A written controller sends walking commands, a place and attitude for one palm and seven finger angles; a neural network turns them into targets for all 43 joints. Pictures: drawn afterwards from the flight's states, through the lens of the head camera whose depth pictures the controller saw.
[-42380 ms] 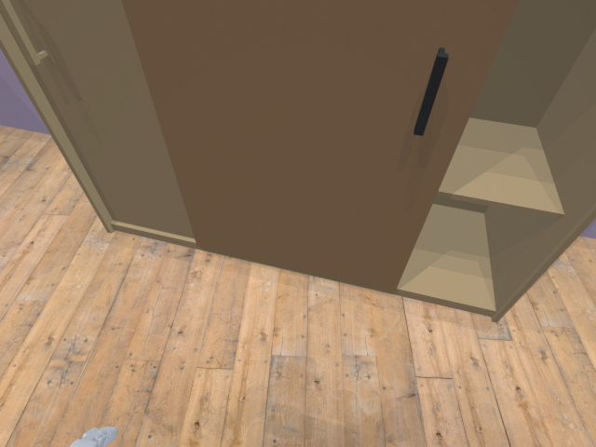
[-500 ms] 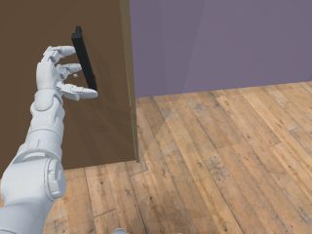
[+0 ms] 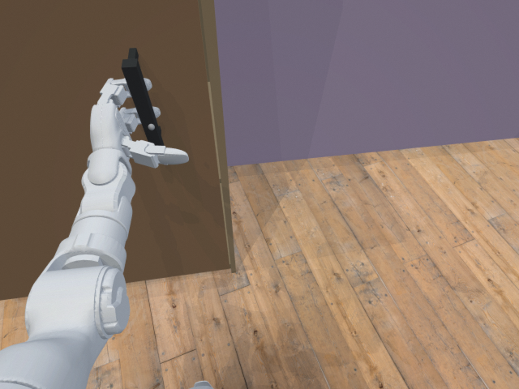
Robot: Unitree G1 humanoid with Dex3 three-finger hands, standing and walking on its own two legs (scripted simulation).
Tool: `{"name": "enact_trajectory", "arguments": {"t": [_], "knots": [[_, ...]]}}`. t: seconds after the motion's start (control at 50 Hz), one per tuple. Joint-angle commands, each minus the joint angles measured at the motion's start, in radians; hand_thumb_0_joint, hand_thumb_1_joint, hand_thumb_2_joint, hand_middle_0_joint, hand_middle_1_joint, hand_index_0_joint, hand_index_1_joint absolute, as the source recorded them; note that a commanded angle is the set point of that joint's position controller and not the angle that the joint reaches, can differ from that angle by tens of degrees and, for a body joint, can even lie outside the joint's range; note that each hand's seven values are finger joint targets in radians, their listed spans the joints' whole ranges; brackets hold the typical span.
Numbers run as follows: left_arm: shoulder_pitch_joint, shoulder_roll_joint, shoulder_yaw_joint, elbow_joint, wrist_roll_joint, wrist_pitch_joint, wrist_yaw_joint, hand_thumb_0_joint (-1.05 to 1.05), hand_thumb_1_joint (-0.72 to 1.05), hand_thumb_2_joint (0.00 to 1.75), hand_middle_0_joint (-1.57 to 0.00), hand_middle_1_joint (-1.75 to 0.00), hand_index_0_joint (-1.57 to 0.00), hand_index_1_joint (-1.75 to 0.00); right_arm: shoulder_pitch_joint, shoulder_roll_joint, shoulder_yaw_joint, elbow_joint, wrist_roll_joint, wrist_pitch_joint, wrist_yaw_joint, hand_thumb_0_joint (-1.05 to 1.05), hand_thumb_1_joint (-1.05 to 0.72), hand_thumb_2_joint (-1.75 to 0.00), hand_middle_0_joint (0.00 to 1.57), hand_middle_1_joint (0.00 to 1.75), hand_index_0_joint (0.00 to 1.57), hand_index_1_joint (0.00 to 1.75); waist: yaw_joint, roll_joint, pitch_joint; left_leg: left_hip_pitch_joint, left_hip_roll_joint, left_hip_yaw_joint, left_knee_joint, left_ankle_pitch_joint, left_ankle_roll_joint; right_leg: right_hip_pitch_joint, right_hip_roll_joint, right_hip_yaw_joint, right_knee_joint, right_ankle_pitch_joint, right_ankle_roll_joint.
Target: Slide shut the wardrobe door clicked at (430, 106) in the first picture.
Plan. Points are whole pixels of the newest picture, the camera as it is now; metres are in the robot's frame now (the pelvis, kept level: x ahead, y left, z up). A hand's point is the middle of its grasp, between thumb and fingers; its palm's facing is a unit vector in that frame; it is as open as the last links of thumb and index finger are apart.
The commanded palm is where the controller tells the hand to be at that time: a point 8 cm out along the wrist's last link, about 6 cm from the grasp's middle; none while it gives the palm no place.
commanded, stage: slide the fingers in behind the handle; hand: left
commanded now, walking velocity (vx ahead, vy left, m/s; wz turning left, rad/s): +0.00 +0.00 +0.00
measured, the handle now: (146, 104) +0.55 +0.16 +0.12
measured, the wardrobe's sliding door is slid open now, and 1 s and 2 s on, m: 0.00 0.00 0.00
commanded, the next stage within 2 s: grip the handle and tug to test in 0.82 s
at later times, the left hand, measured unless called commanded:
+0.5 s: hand (160, 124) +0.50 +0.13 +0.12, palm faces +0.12 -0.99 +0.01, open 14.0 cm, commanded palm +0.47 +0.18 +0.12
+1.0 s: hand (162, 123) +0.50 +0.13 +0.12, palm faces +0.11 -0.99 +0.01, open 13.9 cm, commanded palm +0.47 +0.18 +0.12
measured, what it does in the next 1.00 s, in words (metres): stands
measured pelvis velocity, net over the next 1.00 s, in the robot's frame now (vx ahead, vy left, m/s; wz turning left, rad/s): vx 0.01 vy -0.01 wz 0.00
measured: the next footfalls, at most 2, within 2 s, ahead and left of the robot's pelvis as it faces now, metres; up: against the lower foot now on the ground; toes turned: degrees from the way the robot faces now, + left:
none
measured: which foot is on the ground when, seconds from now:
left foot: down 0.00-1.00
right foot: down 0.00-1.00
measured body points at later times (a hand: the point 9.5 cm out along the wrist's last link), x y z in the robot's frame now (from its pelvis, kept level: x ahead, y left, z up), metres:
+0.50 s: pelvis +0.00 -0.01 +0.00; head +0.07 -0.01 +0.45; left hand +0.48 +0.19 +0.12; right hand +0.01 -0.28 -0.12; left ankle +0.03 +0.11 -0.71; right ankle -0.03 -0.11 -0.71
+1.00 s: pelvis +0.01 -0.01 +0.00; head +0.08 -0.01 +0.45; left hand +0.49 +0.18 +0.12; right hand +0.04 -0.26 -0.12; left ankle +0.03 +0.11 -0.71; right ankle -0.03 -0.11 -0.71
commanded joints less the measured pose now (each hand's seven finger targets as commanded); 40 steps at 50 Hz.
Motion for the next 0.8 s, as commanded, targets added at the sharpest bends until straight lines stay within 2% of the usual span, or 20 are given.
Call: {"name": "enact_trajectory", "arguments": {"t": [0.0,0.02,0.04,0.08,0.1,0.14,0.16,0.2,0.26,0.3,0.36,0.38,0.42,0.48,0.54,0.58,0.64,0.66,0.74,0.78], "knots": [[-0.494,0.184,-0.012,-0.208,0.002,-0.071,0.004,0.00,-0.50,0.30,-0.30,-1.20,-0.30,-1.20,0.102,-0.158,-0.055,-0.073,-0.001,-0.025,-0.012,0.00,-0.90,-0.90,0.20,0.30,0.20,0.30,-0.016,0.012,-0.356,0.368,-0.026,-0.065,-0.052,0.281,0.014,0.003,0.030,0.018,-0.097,0.347,0.016],[-0.483,0.188,-0.010,-0.196,0.004,-0.068,0.004,0.00,-0.50,0.30,-0.30,-1.20,-0.30,-1.20,0.100,-0.160,-0.054,-0.075,0.002,-0.024,-0.012,0.00,-0.90,-0.90,0.20,0.30,0.20,0.30,-0.011,0.006,-0.351,0.362,-0.026,-0.063,-0.054,0.274,0.013,-0.005,0.030,0.017,-0.098,0.341,0.017],[-0.509,0.185,-0.017,-0.200,0.000,-0.065,0.006,0.00,-0.50,0.30,-0.30,-1.20,-0.30,-1.20,0.100,-0.160,-0.054,-0.073,0.000,-0.024,-0.012,0.00,-0.90,-0.90,0.20,0.30,0.20,0.30,-0.020,0.011,-0.349,0.358,-0.027,-0.063,-0.056,0.264,0.015,-0.003,0.029,0.020,-0.103,0.337,0.019],[-0.492,0.210,0.013,-0.191,-0.006,-0.060,0.010,0.00,-0.50,0.30,-0.30,-1.20,-0.30,-1.20,0.105,-0.162,-0.054,-0.076,-0.001,-0.025,-0.013,0.00,-0.90,-0.90,0.20,0.30,0.20,0.30,-0.009,-0.016,-0.358,0.334,-0.030,-0.057,-0.059,0.257,0.017,0.031,0.028,0.023,-0.105,0.350,0.020],[-0.487,0.229,0.025,-0.194,-0.003,-0.061,0.009,0.00,-0.50,0.30,-0.30,-1.20,-0.30,-1.20,0.106,-0.164,-0.054,-0.076,-0.001,-0.024,-0.013,0.00,-0.90,-0.90,0.20,0.30,0.20,0.30,-0.004,0.000,-0.356,0.327,-0.034,-0.053,-0.056,0.258,0.019,0.042,0.027,0.030,-0.105,0.360,0.019],[-0.516,0.209,-0.001,-0.183,0.001,-0.061,0.006,0.00,-0.50,0.30,-0.30,-1.20,-0.30,-1.20,0.102,-0.158,-0.051,-0.076,0.002,-0.024,-0.014,0.00,-0.90,-0.90,0.20,0.30,0.20,0.30,-0.023,-0.016,-0.338,0.308,-0.036,-0.048,-0.055,0.227,0.023,0.031,0.025,0.037,-0.116,0.348,0.026],[-0.538,0.223,0.006,-0.191,0.002,-0.065,0.007,0.00,-0.50,0.30,-0.30,-1.20,-0.30,-1.20,0.104,-0.159,-0.052,-0.073,0.001,-0.025,-0.016,0.00,-0.90,-0.90,0.20,0.30,0.20,0.30,-0.026,-0.014,-0.337,0.304,-0.034,-0.049,-0.056,0.217,0.024,0.031,0.023,0.038,-0.117,0.340,0.026],[-0.543,0.226,0.013,-0.183,-0.002,-0.069,0.008,0.00,-0.50,0.30,-0.30,-1.20,-0.30,-1.20,0.111,-0.160,-0.052,-0.070,-0.001,-0.027,-0.019,0.00,-0.90,-0.90,0.20,0.30,0.20,0.30,-0.026,-0.021,-0.341,0.300,-0.037,-0.049,-0.057,0.213,0.025,0.041,0.024,0.041,-0.119,0.341,0.026],[-0.561,0.251,0.022,-0.184,0.000,-0.074,0.004,0.00,-0.50,0.30,-0.30,-1.20,-0.30,-1.20,0.110,-0.162,-0.052,-0.067,0.001,-0.031,-0.020,0.00,-0.90,-0.90,0.20,0.30,0.20,0.30,-0.027,0.008,-0.363,0.300,-0.037,-0.046,-0.055,0.208,0.024,0.045,0.020,0.048,-0.119,0.342,0.028],[-0.547,0.243,0.021,-0.198,0.003,-0.082,0.003,0.00,-0.50,0.30,-0.30,-1.20,-0.30,-1.20,0.118,-0.160,-0.055,-0.068,-0.002,-0.033,-0.017,0.00,-0.90,-0.90,0.20,0.30,0.20,0.30,-0.017,0.031,-0.389,0.324,-0.039,-0.049,-0.047,0.245,0.022,0.052,0.022,0.044,-0.107,0.372,0.022],[-0.529,0.201,-0.005,-0.196,-0.002,-0.079,0.002,0.00,-0.50,0.30,-0.30,-1.20,-0.30,-1.20,0.118,-0.156,-0.055,-0.068,-0.002,-0.031,-0.011,0.00,-0.90,-0.90,0.20,0.30,0.20,0.30,-0.019,0.038,-0.397,0.339,-0.038,-0.048,-0.045,0.266,0.020,0.040,0.025,0.036,-0.104,0.388,0.023],[-0.498,0.232,0.027,-0.175,-0.005,-0.070,0.004,0.00,-0.50,0.30,-0.30,-1.20,-0.30,-1.20,0.123,-0.162,-0.057,-0.068,-0.003,-0.029,-0.012,0.00,-0.90,-0.90,0.20,0.30,0.20,0.30,-0.013,0.000,-0.394,0.319,-0.038,-0.044,-0.044,0.267,0.024,0.059,0.025,0.041,-0.109,0.400,0.026],[-0.505,0.250,0.032,-0.161,-0.002,-0.059,0.001,0.00,-0.50,0.30,-0.30,-1.20,-0.30,-1.20,0.124,-0.165,-0.053,-0.070,0.000,-0.023,-0.013,0.00,-0.90,-0.90,0.20,0.30,0.20,0.30,-0.018,-0.020,-0.365,0.286,-0.039,-0.042,-0.053,0.253,0.026,0.071,0.022,0.044,-0.112,0.409,0.029],[-0.536,0.217,0.000,-0.195,0.000,-0.062,-0.003,0.00,-0.50,0.30,-0.30,-1.20,-0.30,-1.20,0.121,-0.159,-0.056,-0.072,0.000,-0.022,-0.013,0.00,-0.90,-0.90,0.20,0.30,0.20,0.30,-0.027,0.009,-0.371,0.311,-0.040,-0.043,-0.049,0.254,0.026,0.055,0.023,0.043,-0.114,0.402,0.028],[-0.541,0.239,0.024,-0.197,-0.007,-0.074,0.000,0.00,-0.50,0.30,-0.30,-1.20,-0.30,-1.20,0.127,-0.162,-0.058,-0.065,-0.001,-0.023,-0.014,0.00,-0.90,-0.90,0.20,0.30,0.20,0.30,-0.024,0.013,-0.390,0.333,-0.037,-0.047,-0.043,0.281,0.024,0.049,0.025,0.043,-0.109,0.412,0.026],[-0.536,0.214,0.004,-0.188,-0.005,-0.073,0.001,0.00,-0.50,0.30,-0.30,-1.20,-0.30,-1.20,0.123,-0.159,-0.056,-0.065,-0.002,-0.024,-0.012,0.00,-0.90,-0.90,0.20,0.30,0.20,0.30,-0.028,0.010,-0.372,0.325,-0.037,-0.047,-0.047,0.268,0.024,0.040,0.025,0.039,-0.110,0.401,0.027],[-0.528,0.185,-0.017,-0.213,0.001,-0.079,0.004,0.00,-0.50,0.30,-0.30,-1.20,-0.30,-1.20,0.124,-0.158,-0.060,-0.066,-0.003,-0.023,-0.007,0.00,-0.90,-0.90,0.20,0.30,0.20,0.30,-0.023,0.041,-0.406,0.373,-0.035,-0.053,-0.039,0.318,0.019,0.023,0.028,0.029,-0.097,0.419,0.021],[-0.541,0.180,-0.020,-0.220,0.000,-0.079,0.006,0.00,-0.50,0.30,-0.30,-1.20,-0.30,-1.20,0.126,-0.158,-0.061,-0.063,-0.004,-0.023,-0.006,0.00,-0.90,-0.90,0.20,0.30,0.20,0.30,-0.028,0.032,-0.410,0.383,-0.034,-0.055,-0.037,0.329,0.020,0.023,0.029,0.029,-0.096,0.427,0.022],[-0.480,0.178,-0.003,-0.223,-0.007,-0.072,0.013,0.00,-0.50,0.30,-0.30,-1.20,-0.30,-1.20,0.118,-0.157,-0.062,-0.070,-0.003,-0.020,-0.003,0.00,-0.90,-0.90,0.20,0.30,0.20,0.30,-0.006,0.023,-0.407,0.378,-0.036,-0.052,-0.039,0.351,0.017,0.043,0.031,0.025,-0.092,0.453,0.020],[-0.495,0.167,-0.021,-0.224,-0.001,-0.067,0.016,0.00,-0.50,0.30,-0.30,-1.20,-0.30,-1.20,0.114,-0.156,-0.059,-0.071,-0.004,-0.017,-0.004,0.00,-0.90,-0.90,0.20,0.30,0.20,0.30,-0.017,0.006,-0.385,0.364,-0.035,-0.052,-0.043,0.337,0.019,0.040,0.030,0.024,-0.095,0.446,0.022]]}}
